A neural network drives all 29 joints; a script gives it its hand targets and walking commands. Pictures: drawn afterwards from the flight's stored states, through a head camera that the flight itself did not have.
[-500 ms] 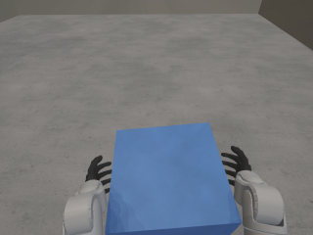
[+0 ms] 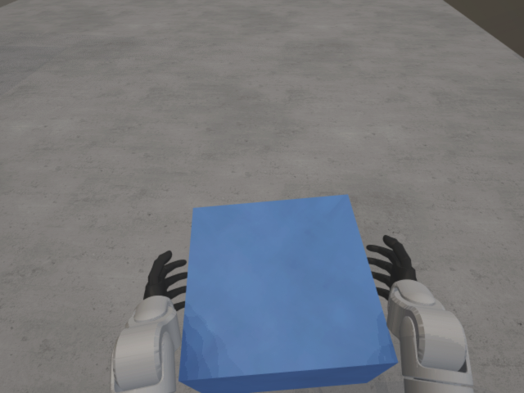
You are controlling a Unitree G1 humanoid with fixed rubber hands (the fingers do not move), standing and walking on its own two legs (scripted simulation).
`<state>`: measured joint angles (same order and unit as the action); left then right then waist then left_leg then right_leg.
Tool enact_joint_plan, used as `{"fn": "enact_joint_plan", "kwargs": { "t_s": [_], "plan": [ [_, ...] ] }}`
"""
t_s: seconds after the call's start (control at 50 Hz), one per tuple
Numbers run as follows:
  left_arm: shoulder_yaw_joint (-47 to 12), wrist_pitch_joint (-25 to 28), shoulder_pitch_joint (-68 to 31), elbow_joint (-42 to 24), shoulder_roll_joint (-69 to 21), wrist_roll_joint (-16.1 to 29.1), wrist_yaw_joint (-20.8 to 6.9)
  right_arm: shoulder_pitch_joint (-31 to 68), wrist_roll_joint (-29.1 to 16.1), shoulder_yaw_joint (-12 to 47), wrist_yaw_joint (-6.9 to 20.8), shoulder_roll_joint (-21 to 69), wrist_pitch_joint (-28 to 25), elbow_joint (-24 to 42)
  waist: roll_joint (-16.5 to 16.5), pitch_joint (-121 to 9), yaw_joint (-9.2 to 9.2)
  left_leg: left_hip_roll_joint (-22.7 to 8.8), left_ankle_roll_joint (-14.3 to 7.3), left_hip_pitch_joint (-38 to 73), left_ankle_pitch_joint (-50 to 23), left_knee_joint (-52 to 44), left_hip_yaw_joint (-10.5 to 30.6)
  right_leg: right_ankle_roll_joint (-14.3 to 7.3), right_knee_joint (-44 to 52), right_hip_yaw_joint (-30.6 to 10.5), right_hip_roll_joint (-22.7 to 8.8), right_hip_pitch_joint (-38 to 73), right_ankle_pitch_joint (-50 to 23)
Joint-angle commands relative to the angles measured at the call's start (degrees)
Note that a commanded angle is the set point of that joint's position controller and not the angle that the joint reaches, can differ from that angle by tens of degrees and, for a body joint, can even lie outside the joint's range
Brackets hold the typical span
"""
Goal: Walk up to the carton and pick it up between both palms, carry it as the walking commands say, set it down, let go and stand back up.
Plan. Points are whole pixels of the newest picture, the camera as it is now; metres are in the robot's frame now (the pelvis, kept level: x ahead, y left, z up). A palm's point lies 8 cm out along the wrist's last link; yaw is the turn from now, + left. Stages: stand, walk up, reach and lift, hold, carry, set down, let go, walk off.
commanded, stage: carry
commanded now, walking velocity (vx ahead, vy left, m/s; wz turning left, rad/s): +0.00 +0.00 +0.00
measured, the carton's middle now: (278, 294) +0.31 +0.00 -0.02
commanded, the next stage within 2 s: hold in 0.52 s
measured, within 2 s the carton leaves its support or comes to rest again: neither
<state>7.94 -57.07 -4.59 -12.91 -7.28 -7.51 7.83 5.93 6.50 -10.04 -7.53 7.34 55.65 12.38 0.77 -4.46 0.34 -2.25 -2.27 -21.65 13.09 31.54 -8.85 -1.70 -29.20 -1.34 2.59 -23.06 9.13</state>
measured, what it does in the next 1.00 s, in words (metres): stands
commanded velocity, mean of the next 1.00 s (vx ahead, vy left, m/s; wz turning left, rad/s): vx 0.00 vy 0.00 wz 0.00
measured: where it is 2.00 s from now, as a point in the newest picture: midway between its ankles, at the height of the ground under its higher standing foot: outside the picture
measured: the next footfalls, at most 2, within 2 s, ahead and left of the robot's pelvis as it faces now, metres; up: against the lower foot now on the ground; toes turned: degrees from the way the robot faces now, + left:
none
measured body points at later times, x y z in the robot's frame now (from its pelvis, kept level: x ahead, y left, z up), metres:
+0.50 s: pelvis +0.01 +0.00 +0.00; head +0.00 +0.01 +0.45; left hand +0.28 +0.17 +0.03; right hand +0.29 -0.18 +0.04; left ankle +0.04 +0.09 -0.73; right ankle +0.06 -0.10 -0.73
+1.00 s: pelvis +0.01 +0.01 +0.00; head -0.05 +0.02 +0.45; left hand +0.30 +0.19 +0.03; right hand +0.32 -0.16 +0.05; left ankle +0.04 +0.09 -0.73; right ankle +0.06 -0.10 -0.73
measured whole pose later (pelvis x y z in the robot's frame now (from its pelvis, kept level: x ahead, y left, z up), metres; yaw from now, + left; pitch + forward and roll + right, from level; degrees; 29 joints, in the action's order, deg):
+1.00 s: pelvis +0.01 +0.01 +0.00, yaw +1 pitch -3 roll -1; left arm 14.3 -39.6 -15.3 20.5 -6.5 -11.9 6.2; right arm 15.9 10.1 -18.2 -7.2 7.1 39.0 -18.3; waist 0.6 -5.9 0.6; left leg -0.3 -2.9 -13.5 14.5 30.6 -6.6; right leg -1.5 -28.8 -1.3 2.0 -14.6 11.4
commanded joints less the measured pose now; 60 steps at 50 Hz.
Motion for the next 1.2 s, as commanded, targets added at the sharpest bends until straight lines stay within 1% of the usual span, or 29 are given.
{"fn": "enact_joint_plan", "kwargs": {
  "t_s": [0.0,0.04,0.08,0.12,0.14,0.18,0.26,0.28,0.36,0.38,0.4,0.42,0.46,0.5,0.52,0.58,0.64,0.66,0.68,0.76,0.82,0.86,0.88,0.94,0.96,1.06,1.12,1.16,1.18],
  "plan": [
    [-30.8,5.9,-30.6,0.3,-41.8,15.3,-15.2,31.5,-12.5,32.7,14.6,41.2,-4.8,0.3,1.8,-15.2,-0.33,-5.7,-1.4,4.1,8.6,-5.5,9.1,-3.1,3.9,-4.6,-7.3,6.5,-2.0],
    [-33.8,7.6,-35.0,-10.0,-43.3,18.7,-13.9,32.0,-16.8,35.2,14.4,44.0,-5.8,7.4,-1.1,-16.8,-0.49,-5.3,-0.2,6.9,0.2,-4.7,7.7,-2.6,1.5,-4.1,-8.1,6.5,-8.8],
    [-31.4,8.4,-30.5,-0.7,-41.1,15.4,-14.1,26.5,-13.2,32.1,14.8,42.1,-6.6,-2.4,-2.7,-20.4,-0.47,-5.8,-1.2,9.6,-4.2,-3.7,8.0,-2.5,-0.4,-2.6,-6.8,6.7,-8.6],
    [-39.2,7.9,-33.1,-15.9,-47.6,21.7,-13.3,29.2,-19.2,39.2,13.9,48.4,-6.3,13.8,-2.2,-23.5,-0.49,-5.2,-0.8,11.8,-8.9,-1.3,6.5,-2.7,-1.3,-2.6,-7.7,8.6,-14.9],
    [-36.4,7.5,-30.5,-11.8,-45.5,19.2,-13.3,30.9,-18.6,38.1,14.0,46.6,-6.0,11.6,-1.6,-24.2,-0.39,-5.5,-1.7,12.0,-9.3,-0.9,6.9,-2.5,-0.7,-1.9,-7.7,9.2,-14.9],
    [-32.6,7.2,-26.3,-1.0,-42.4,15.3,-14.4,27.0,-14.4,34.7,14.6,43.5,-5.9,1.5,0.0,-25.3,-0.67,-5.2,-1.5,11.8,-5.2,-0.9,6.8,-2.9,-0.4,-3.0,-7.9,11.0,-15.8],
    [-33.4,9.3,-28.7,-5.3,-39.8,16.5,-14.4,23.2,-14.1,34.5,14.8,43.0,-7.3,-0.1,1.1,-23.1,-0.41,-4.7,-1.4,10.3,-0.7,-1.8,6.8,-3.4,1.4,-3.7,-8.4,10.2,-13.9],
    [-29.3,9.5,-29.0,3.9,-38.1,13.4,-14.8,26.0,-10.6,30.3,14.7,38.6,-8.0,-5.0,1.7,-20.9,-0.59,-4.5,-1.2,8.8,3.8,-2.9,7.6,-3.4,2.9,-4.3,-7.8,8.4,-8.5],
    [-33.1,10.9,-32.1,-6.4,-42.0,17.1,-14.2,30.8,-15.8,35.5,14.7,42.7,-9.2,5.3,-1.2,-18.3,-0.19,-5.0,-0.9,7.3,5.2,-4.5,7.4,-2.8,2.7,-4.2,-7.6,6.3,-5.2],
    [-32.7,9.7,-27.5,-3.2,-43.0,17.0,-14.3,27.5,-16.1,36.6,14.6,44.4,-8.0,3.3,0.4,-17.9,-0.17,-4.7,-1.2,7.0,7.5,-4.2,7.9,-3.0,3.6,-4.3,-6.9,5.4,-1.6],
    [-22.8,11.7,-22.5,16.9,-33.1,6.5,-16.1,22.6,-5.2,26.3,16.2,34.0,-9.9,-16.8,-1.8,-19.3,-0.1,-4.0,-1.5,6.6,10.0,-3.9,8.3,-2.8,4.8,-5.6,-7.2,5.8,2.2],
    [-35.6,12.2,-34.1,-3.2,-43.7,19.2,-14.5,29.6,-16.1,36.3,14.9,44.8,-10.3,3.3,-1.6,-18.4,-0.14,-5.2,-1.4,6.8,8.1,-5.0,8.2,-2.9,3.0,-3.5,-6.8,6.2,-0.4],
    [-30.7,11.5,-29.9,2.3,-40.5,14.4,-15.2,27.9,-12.2,32.9,15.3,41.3,-9.5,-4.6,0.3,-18.9,-0.21,-4.7,-1.1,7.4,6.0,-3.2,7.9,-2.8,3.8,-4.9,-7.5,6.1,-3.7],
    [-33.2,12.2,-30.3,-5.3,-41.6,17.4,-15.0,30.9,-15.7,36.3,14.8,42.4,-10.6,6.2,0.4,-22.0,-0.19,-4.8,-1.7,8.8,4.0,-2.4,7.5,-2.9,2.6,-3.9,-7.6,8.5,-9.2],
    [-23.3,13.0,-27.8,14.9,-36.9,6.3,-16.5,30.8,-4.8,26.1,16.7,32.9,-12.1,-13.9,1.5,-9.3,-1.42,5.1,-2.6,12.1,4.4,-5.0,15.0,-2.4,4.5,-6.8,0.3,11.7,5.8],
    [-29.2,17.8,-33.8,8.8,-39.7,9.9,-17.5,32.6,-8.8,31.7,18.2,38.0,-17.0,-12.3,-3.4,-21.1,-1.18,5.3,-1.8,16.9,-7.0,-4.2,15.9,-2.6,2.7,-7.6,0.0,15.9,-4.4],
    [-29.9,18.9,-40.8,8.5,-45.7,11.5,-18.0,46.8,-11.5,37.8,20.4,45.2,-18.0,-7.9,0.7,-30.6,3.76,5.8,-1.5,19.4,-10.5,-3.4,15.8,-2.7,1.7,-7.8,1.1,18.2,-5.5],
    [-30.9,19.1,-41.6,12.0,-47.6,11.4,-18.9,45.2,-10.9,35.5,20.9,45.5,-17.9,-11.0,-1.3,-28.4,0.49,6.0,-1.6,18.9,-7.0,-3.8,15.9,-2.7,2.4,-7.6,0.7,17.5,-3.8],
    [-30.5,19.7,-42.6,11.7,-46.9,12.0,-19.3,45.1,-10.9,37.6,21.2,48.2,-18.0,-11.6,1.8,-30.2,1.97,5.4,-1.9,17.4,-7.4,-4.3,16.3,-2.2,2.3,-7.6,0.8,19.0,-4.5],
    [-29.2,18.7,-44.5,19.4,-51.4,10.5,-19.9,43.8,-8.1,30.7,23.5,45.3,-17.5,-22.7,-6.4,-18.5,-2.02,4.2,0.3,15.0,1.4,-7.5,17.3,-2.6,2.4,-6.7,0.7,15.7,0.3],
    [-24.5,19.1,-47.3,27.5,-53.5,9.5,-20.6,50.0,-7.9,30.0,25.0,47.9,-18.2,-26.1,-3.9,-15.0,0.22,2.6,-0.6,9.7,6.9,-9.6,18.1,-1.8,1.9,-6.1,1.5,18.2,2.8],
    [-25.5,19.8,-48.0,28.1,-56.9,9.2,-21.3,47.7,-6.4,27.1,25.8,47.2,-18.4,-29.0,-7.5,-14.1,-2.67,2.3,0.3,11.2,4.4,-10.3,18.4,-2.0,2.0,-6.1,1.1,18.2,-0.3],
    [-21.4,19.1,-47.5,31.2,-54.9,7.6,-21.6,48.9,-6.6,28.6,26.2,49.7,-17.9,-31.4,-4.6,-14.0,1.39,3.0,-0.2,12.4,0.6,-9.8,16.9,-1.6,3.2,-6.0,1.1,17.6,0.5],
    [-22.9,20.3,-45.5,28.2,-56.4,8.9,-22.9,49.3,-8.0,31.3,26.6,55.4,-19.0,-27.3,-1.2,-23.5,1.0,3.5,0.1,21.1,-15.3,-7.8,17.1,-1.2,5.5,-6.5,0.6,18.4,-6.4],
    [-20.4,19.6,-45.4,32.7,-54.4,9.2,-22.2,48.0,-10.3,30.1,28.4,51.6,-17.4,-35.6,0.4,-14.9,6.39,1.3,-0.3,15.4,-7.4,-11.5,16.3,-0.1,4.4,-3.7,2.6,15.3,-1.5],
    [-21.1,23.4,-54.8,34.9,-58.9,10.3,-24.1,50.0,-7.3,23.9,29.8,49.6,-21.6,-40.4,-6.1,-15.3,0.35,0.2,0.7,12.1,-0.9,-12.9,17.6,-1.6,2.4,-4.0,2.4,18.3,-2.8],
    [-19.2,26.5,-58.8,37.3,-57.2,9.8,-25.4,52.5,-4.0,20.0,29.2,49.6,-24.1,-41.3,-1.7,-16.2,-0.67,1.4,0.4,11.5,-1.0,-10.4,16.3,-1.7,3.4,-4.6,2.2,16.5,0.5],
    [-19.0,27.2,-56.1,41.5,-59.1,9.1,-25.6,54.1,-4.3,19.9,28.9,47.9,-26.0,-40.4,-5.8,-15.8,-0.49,0.8,1.2,8.4,-0.2,-11.4,16.5,-1.5,1.2,-4.0,2.5,18.6,-1.7],
    [-19.8,28.7,-52.1,39.8,-60.6,9.9,-25.6,53.0,-4.5,22.0,28.6,50.0,-27.1,-37.9,-1.6,-19.9,0.04,1.5,0.9,10.7,-4.7,-9.3,16.8,-2.0,1.4,-4.5,2.2,19.3,-3.1]
  ]
}}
